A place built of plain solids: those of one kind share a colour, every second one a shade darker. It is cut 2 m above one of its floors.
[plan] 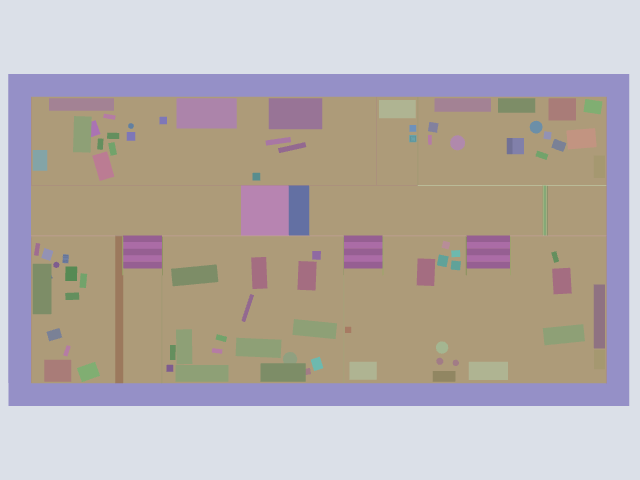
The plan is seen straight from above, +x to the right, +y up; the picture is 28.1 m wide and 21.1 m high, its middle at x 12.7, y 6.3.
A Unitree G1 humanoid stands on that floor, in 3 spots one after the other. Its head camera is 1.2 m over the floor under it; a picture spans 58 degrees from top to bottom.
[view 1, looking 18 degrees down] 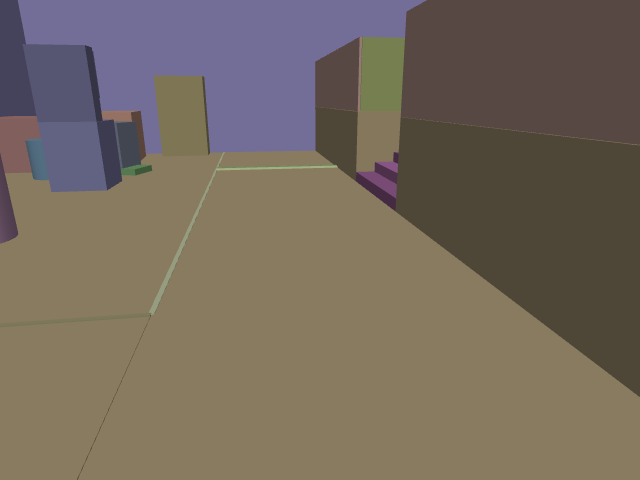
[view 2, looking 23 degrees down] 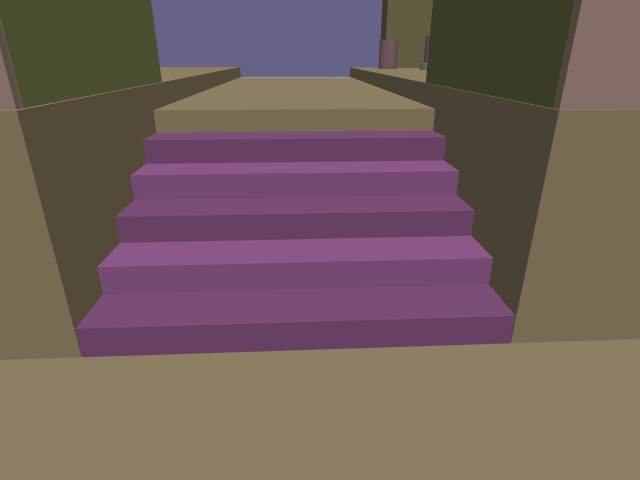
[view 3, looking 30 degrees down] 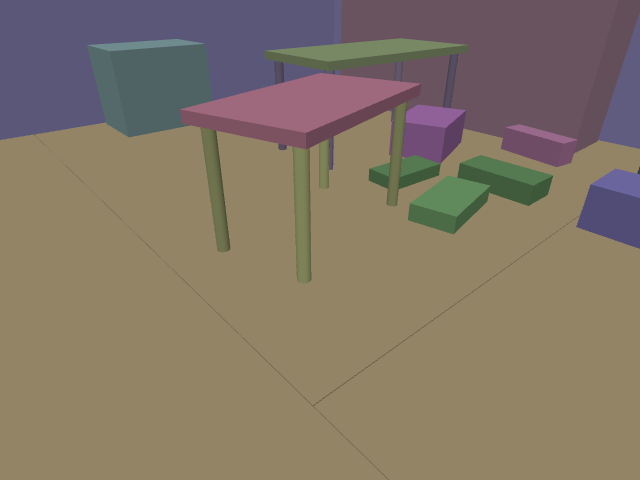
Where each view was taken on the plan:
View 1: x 14.60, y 8.08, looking -9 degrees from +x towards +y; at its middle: floor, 3.88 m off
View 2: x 20.10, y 8.08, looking -93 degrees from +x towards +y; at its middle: step_tread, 2.33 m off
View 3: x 4.90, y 8.08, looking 139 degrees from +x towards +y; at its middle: floor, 2.40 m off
